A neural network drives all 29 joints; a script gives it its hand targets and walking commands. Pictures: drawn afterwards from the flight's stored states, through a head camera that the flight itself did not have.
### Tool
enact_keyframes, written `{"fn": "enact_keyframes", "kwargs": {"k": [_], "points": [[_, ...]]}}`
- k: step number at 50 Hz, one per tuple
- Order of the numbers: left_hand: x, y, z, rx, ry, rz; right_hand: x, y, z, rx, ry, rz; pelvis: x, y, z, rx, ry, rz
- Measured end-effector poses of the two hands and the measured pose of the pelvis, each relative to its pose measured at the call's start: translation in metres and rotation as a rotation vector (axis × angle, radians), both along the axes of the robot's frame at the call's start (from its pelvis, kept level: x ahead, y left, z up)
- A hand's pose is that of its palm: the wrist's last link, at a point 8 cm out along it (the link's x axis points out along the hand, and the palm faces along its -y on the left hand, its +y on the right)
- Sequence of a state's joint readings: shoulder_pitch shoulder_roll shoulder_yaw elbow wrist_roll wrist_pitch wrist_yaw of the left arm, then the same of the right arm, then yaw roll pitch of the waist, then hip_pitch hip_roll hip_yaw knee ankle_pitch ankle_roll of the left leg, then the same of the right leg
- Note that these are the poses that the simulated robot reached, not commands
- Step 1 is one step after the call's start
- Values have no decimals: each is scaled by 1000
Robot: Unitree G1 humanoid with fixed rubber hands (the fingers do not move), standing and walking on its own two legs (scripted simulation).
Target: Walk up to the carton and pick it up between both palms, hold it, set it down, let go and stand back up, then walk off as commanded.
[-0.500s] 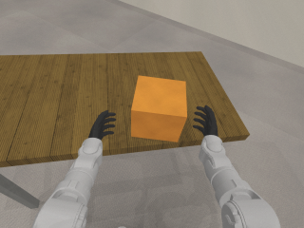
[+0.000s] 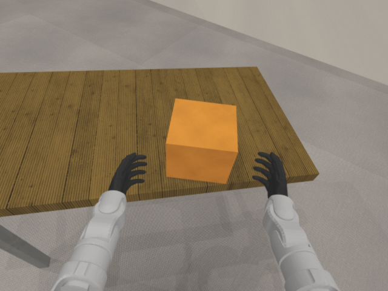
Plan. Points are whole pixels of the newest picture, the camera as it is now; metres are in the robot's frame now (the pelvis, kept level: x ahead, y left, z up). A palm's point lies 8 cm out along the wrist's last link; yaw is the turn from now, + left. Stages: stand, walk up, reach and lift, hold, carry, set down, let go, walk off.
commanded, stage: set down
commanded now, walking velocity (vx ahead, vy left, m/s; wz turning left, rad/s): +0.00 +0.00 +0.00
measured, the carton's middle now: (200, 141) +0.49 -0.03 -0.03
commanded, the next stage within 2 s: let go in 1.96 s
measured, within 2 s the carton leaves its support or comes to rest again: neither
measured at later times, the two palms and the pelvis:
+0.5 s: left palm (109, 219) +0.27 +0.18 +0.00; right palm (293, 225) +0.23 -0.18 +0.03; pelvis +0.01 -0.01 +0.00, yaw +1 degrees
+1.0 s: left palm (107, 237) +0.24 +0.18 -0.02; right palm (297, 229) +0.22 -0.19 +0.02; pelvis +0.03 -0.02 +0.01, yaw +1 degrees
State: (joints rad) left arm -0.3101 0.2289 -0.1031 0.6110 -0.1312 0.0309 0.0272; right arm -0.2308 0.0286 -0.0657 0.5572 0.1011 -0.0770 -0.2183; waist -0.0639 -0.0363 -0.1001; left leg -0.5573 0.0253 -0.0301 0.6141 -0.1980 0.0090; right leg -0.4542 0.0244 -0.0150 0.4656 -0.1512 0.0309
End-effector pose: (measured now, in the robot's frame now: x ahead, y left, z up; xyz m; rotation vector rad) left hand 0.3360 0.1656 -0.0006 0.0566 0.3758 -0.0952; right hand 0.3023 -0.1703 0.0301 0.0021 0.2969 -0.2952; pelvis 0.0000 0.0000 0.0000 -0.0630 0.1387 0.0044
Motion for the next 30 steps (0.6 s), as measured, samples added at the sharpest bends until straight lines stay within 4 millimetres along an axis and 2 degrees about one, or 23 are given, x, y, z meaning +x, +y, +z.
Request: {"fn": "enact_keyframes", "kwargs": {"k": [6,11,16,21,24,30], "points": [[-15,-3,-4,3,37,-8,-12,-5,4,4,-16,6,1,-5,1,8,-14,2],[-37,-5,-3,-6,41,-14,-30,-9,5,8,-27,18,2,-12,3,18,-38,4],[-49,1,-12,14,88,-15,-45,-13,2,12,3,-1,1,-16,4,24,-49,4],[-59,9,-1,4,48,-2,-65,-11,2,11,9,-20,4,-13,4,24,-47,6],[-67,13,-2,7,54,1,-75,-12,-1,12,31,-36,5,-11,5,24,-55,9],[-84,20,-16,24,117,16,-81,-14,-3,13,59,-38,8,-11,5,25,-61,10]]}}
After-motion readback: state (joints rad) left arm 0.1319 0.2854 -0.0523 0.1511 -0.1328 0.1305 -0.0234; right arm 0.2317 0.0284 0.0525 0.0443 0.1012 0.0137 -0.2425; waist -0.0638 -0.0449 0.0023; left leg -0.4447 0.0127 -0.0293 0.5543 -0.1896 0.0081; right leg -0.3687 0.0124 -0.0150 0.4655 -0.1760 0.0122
